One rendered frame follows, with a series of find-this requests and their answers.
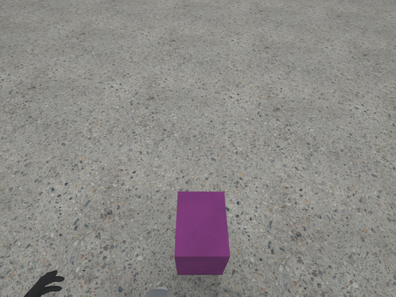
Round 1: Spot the carton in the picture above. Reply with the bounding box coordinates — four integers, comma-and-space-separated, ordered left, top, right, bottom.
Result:
174, 191, 230, 275

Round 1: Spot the robot left hand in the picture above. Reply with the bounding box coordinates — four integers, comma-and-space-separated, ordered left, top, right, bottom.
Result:
24, 270, 64, 297

